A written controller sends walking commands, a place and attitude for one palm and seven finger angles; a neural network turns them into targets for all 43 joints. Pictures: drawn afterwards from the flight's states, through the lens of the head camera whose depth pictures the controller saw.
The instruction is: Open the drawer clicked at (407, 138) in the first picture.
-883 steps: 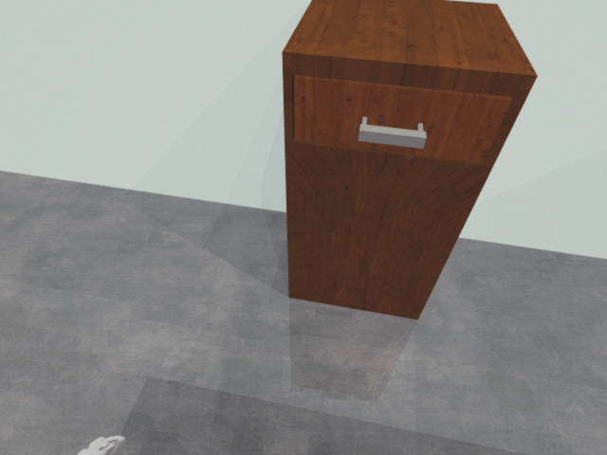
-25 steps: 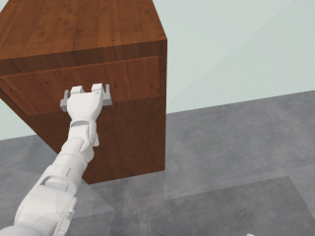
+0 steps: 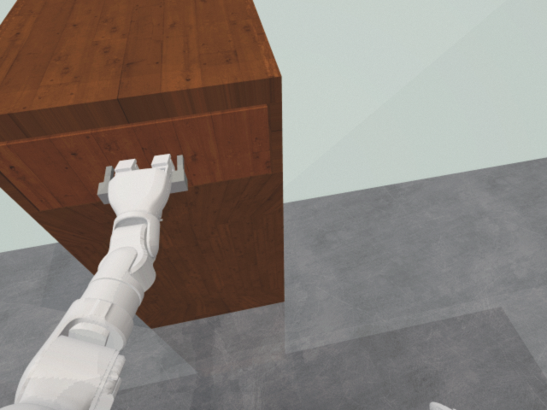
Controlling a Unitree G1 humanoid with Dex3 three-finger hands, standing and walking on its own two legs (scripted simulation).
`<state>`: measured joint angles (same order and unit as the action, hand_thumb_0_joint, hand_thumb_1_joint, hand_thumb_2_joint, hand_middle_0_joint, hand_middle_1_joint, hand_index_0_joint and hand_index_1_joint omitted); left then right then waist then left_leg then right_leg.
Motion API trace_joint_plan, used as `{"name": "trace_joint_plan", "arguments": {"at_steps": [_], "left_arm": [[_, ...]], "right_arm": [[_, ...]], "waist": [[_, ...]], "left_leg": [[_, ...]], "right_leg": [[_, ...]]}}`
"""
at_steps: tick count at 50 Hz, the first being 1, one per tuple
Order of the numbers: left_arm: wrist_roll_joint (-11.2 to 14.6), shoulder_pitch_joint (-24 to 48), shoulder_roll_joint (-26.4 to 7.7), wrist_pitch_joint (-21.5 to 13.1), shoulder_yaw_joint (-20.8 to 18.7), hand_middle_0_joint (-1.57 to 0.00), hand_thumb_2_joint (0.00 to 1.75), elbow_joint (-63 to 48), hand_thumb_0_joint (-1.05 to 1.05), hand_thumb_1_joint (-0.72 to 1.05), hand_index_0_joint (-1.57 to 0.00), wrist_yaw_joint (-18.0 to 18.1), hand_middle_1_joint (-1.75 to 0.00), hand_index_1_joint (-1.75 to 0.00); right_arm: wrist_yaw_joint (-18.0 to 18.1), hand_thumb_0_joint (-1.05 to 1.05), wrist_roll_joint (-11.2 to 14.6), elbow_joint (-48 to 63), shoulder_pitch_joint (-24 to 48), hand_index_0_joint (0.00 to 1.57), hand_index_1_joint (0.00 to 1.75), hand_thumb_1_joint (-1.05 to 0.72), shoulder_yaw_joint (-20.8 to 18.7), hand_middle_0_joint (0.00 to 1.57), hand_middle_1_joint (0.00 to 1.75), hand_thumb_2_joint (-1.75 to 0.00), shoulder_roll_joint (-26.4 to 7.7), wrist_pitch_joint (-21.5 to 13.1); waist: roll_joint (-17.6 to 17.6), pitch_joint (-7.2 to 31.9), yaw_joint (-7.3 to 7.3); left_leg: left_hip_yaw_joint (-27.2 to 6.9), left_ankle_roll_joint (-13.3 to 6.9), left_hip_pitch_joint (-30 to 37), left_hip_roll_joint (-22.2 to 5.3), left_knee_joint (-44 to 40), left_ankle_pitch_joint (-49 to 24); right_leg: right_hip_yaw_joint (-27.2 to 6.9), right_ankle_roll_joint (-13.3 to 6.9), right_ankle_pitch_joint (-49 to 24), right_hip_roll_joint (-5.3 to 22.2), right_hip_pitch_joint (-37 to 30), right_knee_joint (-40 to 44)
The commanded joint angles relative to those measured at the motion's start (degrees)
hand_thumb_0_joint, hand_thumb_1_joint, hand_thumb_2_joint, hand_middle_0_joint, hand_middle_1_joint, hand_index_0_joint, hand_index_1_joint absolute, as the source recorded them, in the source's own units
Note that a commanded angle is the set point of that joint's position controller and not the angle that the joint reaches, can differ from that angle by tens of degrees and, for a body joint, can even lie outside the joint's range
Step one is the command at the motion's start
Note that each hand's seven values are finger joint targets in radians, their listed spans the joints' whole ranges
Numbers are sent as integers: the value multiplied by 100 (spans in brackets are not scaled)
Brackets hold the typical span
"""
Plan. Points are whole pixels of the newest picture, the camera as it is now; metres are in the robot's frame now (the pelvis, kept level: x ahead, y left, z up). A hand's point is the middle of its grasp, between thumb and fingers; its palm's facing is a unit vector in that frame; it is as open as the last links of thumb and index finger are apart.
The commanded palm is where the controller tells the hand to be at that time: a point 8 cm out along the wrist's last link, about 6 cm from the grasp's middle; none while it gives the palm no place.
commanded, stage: close the thumb around the handle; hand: left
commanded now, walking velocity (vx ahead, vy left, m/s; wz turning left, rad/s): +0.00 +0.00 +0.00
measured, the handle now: (144, 176) +0.48 +0.23 +0.05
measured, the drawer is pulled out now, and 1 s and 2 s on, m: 0.00 0.03 0.24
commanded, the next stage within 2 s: pull the drawer open in 0.12 s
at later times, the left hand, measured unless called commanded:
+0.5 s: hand (152, 215) +0.41 +0.21 +0.03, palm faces +0.01 -0.01 -1.00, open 6.4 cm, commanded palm +0.39 +0.21 +0.09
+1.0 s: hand (152, 225) +0.39 +0.21 +0.03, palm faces +0.02 -0.02 -1.00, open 6.4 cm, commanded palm +0.35 +0.20 +0.09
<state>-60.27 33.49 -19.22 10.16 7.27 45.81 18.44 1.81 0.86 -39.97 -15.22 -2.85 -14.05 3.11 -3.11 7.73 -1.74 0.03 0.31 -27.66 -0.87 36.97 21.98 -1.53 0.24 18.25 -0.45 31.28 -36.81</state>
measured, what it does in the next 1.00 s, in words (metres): stands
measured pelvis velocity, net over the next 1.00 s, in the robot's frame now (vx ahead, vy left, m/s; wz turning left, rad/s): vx -0.01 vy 0.00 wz -0.01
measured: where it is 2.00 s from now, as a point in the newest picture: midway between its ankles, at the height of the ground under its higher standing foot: outside the picture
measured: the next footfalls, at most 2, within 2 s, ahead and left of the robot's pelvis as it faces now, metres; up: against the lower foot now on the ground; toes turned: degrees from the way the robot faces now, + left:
none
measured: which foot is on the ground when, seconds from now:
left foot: down 0.00-1.00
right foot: down 0.00-1.00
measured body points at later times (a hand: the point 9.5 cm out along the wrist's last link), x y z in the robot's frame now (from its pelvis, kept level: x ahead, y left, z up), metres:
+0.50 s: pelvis +0.00 +0.00 +0.00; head +0.05 -0.02 +0.45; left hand +0.41 +0.21 +0.09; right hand +0.12 -0.26 -0.13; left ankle -0.05 +0.12 -0.72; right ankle -0.01 -0.12 -0.72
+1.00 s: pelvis -0.01 +0.00 +0.00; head +0.03 -0.02 +0.45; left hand +0.39 +0.21 +0.09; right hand +0.07 -0.27 -0.13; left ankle -0.05 +0.12 -0.72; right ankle -0.01 -0.12 -0.72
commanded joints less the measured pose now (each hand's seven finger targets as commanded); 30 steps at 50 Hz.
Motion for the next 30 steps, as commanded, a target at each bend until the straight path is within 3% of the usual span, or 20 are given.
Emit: {"name": "trace_joint_plan", "arguments": {"at_steps": [1, 7, 8, 10, 11, 12, 15, 17, 19, 20, 21, 23, 25, 27, 30], "left_arm": [[-10, 1846, -963, -30, -329, -40, 90, -1078, 0, 90, -40, 211, -135, -135], [-14, 1612, -1063, 34, -429, -40, 90, -1382, 0, 90, -40, 187, -135, -135], [-20, 1626, -851, 44, -224, -40, 90, -1345, 0, 90, -40, 173, -135, -135], [9, 1625, -808, 51, -203, -40, 90, -1326, 0, 90, -40, 156, -135, -135], [8, 1643, -935, 48, -328, -40, 90, -1352, 0, 90, -40, 163, -135, -135], [4, 1487, -1112, 42, -483, -40, 90, -1489, 0, 90, -40, 158, -135, -135], [86, 818, -594, 74, -146, -40, 90, -1868, 0, 90, -40, 104, -135, -135], [152, 428, -722, 96, -307, -40, 90, -2210, 0, 90, -40, 75, -135, -135], [41, 2042, -1079, 74, -330, -40, 90, -1904, 0, 90, -40, 140, -135, -135], [-86, 2132, -1200, 85, -403, -40, 90, -1468, 0, 90, -40, 168, -135, -135], [-105, 2058, -1077, 94, -327, -40, 90, -1373, 0, 90, -40, 169, -135, -135], [-196, 2070, -1253, 70, -453, -40, 90, -1242, 0, 90, -40, 209, -135, -135], [-165, 2232, -1020, 49, -295, -40, 90, -1206, 0, 90, -40, 219, -135, -135], [-160, 2402, -1234, 16, -457, -40, 90, -1123, 0, 90, -40, 228, -135, -135], [-166, 2407, -1012, -41, -283, -40, 90, -819, 0, 90, -40, 234, -135, -135]], "right_arm": [[39, 0, -6, 581, -3, 20, 30, -90, -258, 20, 30, -90, -746, -201], [27, 0, -4, 623, 36, 20, 30, -90, -289, 20, 30, -90, -748, -174], [35, 0, -9, 616, 54, 20, 30, -90, -279, 20, 30, -90, -727, -174], [21, 0, -1, 604, 64, 20, 30, -90, -271, 20, 30, -90, -742, -184], [25, 0, -1, 587, 40, 20, 30, -90, -289, 20, 30, -90, -744, -182], [19, 0, -10, 650, 72, 20, 30, -90, -290, 20, 30, -90, -768, -172], [-29, 0, -3, 757, 168, 20, 30, -90, -288, 20, 30, -90, -702, -192], [-70, 0, 6, 827, 236, 20, 30, -90, -307, 20, 30, -90, -731, -186], [27, 0, 21, 598, 118, 20, 30, -90, -266, 20, 30, -90, -798, -175], [62, 0, 0, 504, 70, 20, 30, -90, -253, 20, 30, -90, -779, -188], [55, 0, 6, 526, 77, 20, 30, -90, -241, 20, 30, -90, -757, -198], [98, 0, -26, 503, 96, 20, 30, -90, -241, 20, 30, -90, -738, -200], [97, 0, -43, 467, 35, 20, 30, -90, -255, 20, 30, -90, -697, -203], [108, 0, -55, 445, 4, 20, 30, -90, -262, 20, 30, -90, -732, -172], [126, 0, -54, 454, 26, 20, 30, -90, -234, 20, 30, -90, -684, -188]], "waist": [[367, 1881, 33], [267, 2213, 114], [211, 2039, 50], [252, 1902, 51], [326, 2016, 53], [221, 2157, 156], [247, 2239, 219], [264, 2352, 290], [415, 1830, -127], [483, 1494, -154], [377, 1458, -98], [246, 1672, -3], [226, 1919, -34], [254, 2078, -26], [363, 1888, -59]], "left_leg": [[264, -202, 669, 227, -199, -3013], [247, -189, 847, 225, -141, -3489], [258, -196, 860, 210, -150, -3432], [249, -196, 845, 206, -177, -3334], [257, -198, 873, 200, -174, -3337], [231, -189, 882, 209, -177, -3489], [232, -199, 1048, 176, -127, -3947], [196, -193, 1116, 163, -105, -4175], [191, -201, 919, 184, -122, -3455], [181, -199, 741, 204, -175, -3110], [189, -190, 737, 218, -239, -2941], [237, -191, 792, 230, -237, -2966], [265, -188, 892, 238, -143, -3221], [239, -165, 835, 253, -138, -3150], [256, -182, 689, 265, -163, -2808]], "right_leg": [[342, -189, -2831, -168, -1555, 153], [324, -197, -3125, -171, -1768, 104], [350, -190, -3068, -168, -1626, 120], [365, -191, -2955, -182, -1543, 152], [348, -187, -3005, -178, -1613, 144], [331, -209, -3040, -174, -1749, 122], [367, -186, -3386, -167, -1811, 83], [357, -188, -3510, -159, -1943, 70], [356, -153, -3126, -180, -1483, 141], [382, -166, -2811, -188, -1335, 163], [381, -190, -2597, -182, -1290, 199], [349, -217, -2587, -156, -1408, 171], [345, -209, -2911, -148, -1471, 123], [326, -209, -2867, -144, -1572, 101], [329, -189, -2659, -136, -1457, 134]]}}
